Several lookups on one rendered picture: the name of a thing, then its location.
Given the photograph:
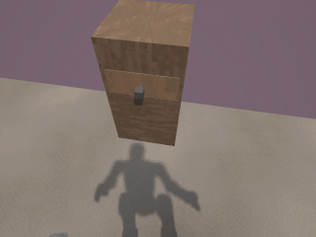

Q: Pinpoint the cabinet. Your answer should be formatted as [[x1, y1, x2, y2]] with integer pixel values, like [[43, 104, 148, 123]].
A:
[[91, 0, 195, 146]]

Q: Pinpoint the handle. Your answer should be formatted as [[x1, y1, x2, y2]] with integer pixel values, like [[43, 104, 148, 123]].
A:
[[133, 84, 145, 100]]

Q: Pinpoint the drawer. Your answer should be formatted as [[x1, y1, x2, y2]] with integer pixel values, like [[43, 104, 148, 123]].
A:
[[104, 69, 181, 101]]

